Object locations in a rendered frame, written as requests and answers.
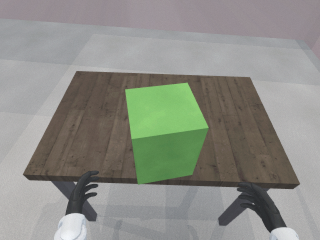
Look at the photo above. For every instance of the robot left hand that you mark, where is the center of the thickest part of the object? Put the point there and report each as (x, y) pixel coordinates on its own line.
(78, 196)

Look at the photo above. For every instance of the robot right hand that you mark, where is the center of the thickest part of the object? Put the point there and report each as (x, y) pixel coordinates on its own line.
(263, 205)

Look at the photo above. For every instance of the table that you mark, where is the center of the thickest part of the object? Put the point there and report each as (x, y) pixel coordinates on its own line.
(90, 131)

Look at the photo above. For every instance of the left robot forearm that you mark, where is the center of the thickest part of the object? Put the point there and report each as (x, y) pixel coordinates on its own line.
(72, 227)

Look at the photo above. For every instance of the right robot forearm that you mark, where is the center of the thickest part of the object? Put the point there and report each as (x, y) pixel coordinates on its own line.
(283, 233)

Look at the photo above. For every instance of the carton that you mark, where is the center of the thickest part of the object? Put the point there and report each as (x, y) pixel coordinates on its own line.
(167, 130)

